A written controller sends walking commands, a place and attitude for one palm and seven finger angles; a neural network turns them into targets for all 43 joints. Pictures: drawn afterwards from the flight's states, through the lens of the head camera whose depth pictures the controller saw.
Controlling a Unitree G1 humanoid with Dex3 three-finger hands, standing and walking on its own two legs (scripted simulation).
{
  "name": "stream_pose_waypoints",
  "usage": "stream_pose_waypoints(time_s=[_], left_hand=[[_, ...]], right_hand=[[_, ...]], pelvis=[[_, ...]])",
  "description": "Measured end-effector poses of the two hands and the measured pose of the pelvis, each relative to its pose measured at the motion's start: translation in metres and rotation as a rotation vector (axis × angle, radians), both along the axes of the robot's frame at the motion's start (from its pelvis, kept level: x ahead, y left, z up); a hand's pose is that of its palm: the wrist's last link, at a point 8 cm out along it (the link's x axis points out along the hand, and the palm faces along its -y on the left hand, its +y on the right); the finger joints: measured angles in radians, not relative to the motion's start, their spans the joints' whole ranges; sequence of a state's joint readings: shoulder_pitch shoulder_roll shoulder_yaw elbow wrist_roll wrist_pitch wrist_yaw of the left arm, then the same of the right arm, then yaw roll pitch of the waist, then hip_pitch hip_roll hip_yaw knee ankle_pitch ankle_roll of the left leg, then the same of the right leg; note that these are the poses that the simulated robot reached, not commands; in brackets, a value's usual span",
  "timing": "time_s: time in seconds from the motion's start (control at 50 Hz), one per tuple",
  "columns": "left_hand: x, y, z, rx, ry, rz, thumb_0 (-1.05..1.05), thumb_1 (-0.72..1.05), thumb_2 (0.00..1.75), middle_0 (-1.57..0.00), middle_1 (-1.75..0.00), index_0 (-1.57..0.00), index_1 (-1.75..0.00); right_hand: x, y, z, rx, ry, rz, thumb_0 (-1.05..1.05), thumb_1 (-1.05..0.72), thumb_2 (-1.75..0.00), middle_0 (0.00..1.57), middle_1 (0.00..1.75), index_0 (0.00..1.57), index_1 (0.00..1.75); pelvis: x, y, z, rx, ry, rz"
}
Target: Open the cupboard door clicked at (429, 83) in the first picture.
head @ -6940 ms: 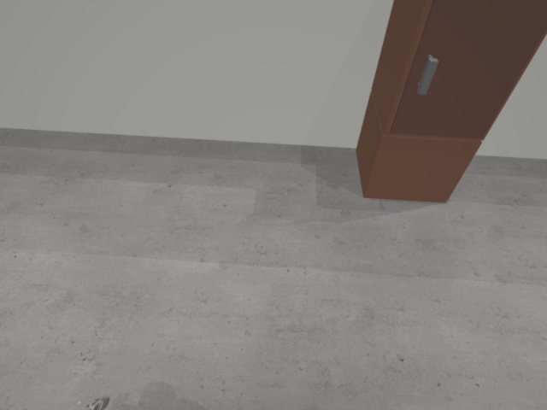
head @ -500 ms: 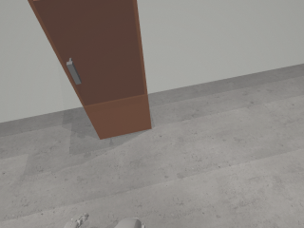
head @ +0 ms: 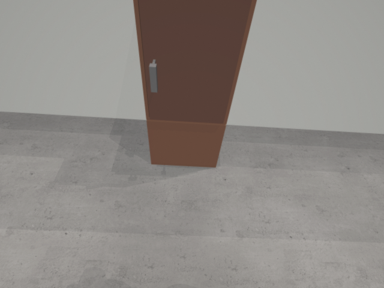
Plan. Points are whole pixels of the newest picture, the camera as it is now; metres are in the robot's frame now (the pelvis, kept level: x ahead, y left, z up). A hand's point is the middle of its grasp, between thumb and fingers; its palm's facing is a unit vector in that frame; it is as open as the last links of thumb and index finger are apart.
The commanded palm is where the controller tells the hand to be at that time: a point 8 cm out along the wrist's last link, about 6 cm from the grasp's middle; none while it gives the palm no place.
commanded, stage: take the last steps up to it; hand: left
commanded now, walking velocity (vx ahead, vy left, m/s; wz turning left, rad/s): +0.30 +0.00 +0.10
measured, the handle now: (154, 75) +0.90 +0.23 -0.08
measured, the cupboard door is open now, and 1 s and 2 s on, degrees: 0 0 0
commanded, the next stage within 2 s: come to a stop and stand still in 1.14 s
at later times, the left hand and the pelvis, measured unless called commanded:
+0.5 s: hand out of the picture +0.05 +0.13 -0.16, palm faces +0.13 -0.97 -0.20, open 7.3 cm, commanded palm none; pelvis +0.08 -0.04 +0.00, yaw +4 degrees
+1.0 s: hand (110, 237) +0.26 +0.23 -0.17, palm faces +0.10 -0.98 -0.18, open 7.4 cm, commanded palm none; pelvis +0.24 +0.05 +0.00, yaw +2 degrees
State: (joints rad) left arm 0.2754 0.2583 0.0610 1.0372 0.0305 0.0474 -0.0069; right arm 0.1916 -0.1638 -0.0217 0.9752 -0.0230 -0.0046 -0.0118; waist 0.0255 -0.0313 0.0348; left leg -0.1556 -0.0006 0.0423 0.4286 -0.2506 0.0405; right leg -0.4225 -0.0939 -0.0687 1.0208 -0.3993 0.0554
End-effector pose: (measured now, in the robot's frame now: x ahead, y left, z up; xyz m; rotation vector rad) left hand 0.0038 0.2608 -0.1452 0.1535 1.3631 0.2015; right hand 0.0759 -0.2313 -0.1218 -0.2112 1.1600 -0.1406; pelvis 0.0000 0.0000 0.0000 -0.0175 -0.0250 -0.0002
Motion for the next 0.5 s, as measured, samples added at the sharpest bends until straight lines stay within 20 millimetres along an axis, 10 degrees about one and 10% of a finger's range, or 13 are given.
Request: stream_pose_waypoints(time_s=[0.28,0.5], left_hand=[[0.08,-0.061,0.007,-0.003,-0.181,-0.043,0.0,0.91,0.9,-0.2,-0.29,-0.2,-0.3],[0.033,-0.084,0.013,-0.029,0.013,0.08,0.0,0.93,0.9,-0.2,-0.29,-0.2,-0.3]], right_hand=[[-0.08,-0.031,-0.045,0.073,0.284,-0.099,0.01,-0.91,-0.9,0.2,0.3,0.2,0.3],[0.01,-0.039,-0.025,0.083,0.209,-0.054,0.01,-0.91,-0.9,0.2,0.3,0.19,0.3]], pelvis=[[0.036,-0.033,-0.014,0.035,-0.021,0.039],[0.084,-0.038,0.005,0.029,-0.002,0.065]])
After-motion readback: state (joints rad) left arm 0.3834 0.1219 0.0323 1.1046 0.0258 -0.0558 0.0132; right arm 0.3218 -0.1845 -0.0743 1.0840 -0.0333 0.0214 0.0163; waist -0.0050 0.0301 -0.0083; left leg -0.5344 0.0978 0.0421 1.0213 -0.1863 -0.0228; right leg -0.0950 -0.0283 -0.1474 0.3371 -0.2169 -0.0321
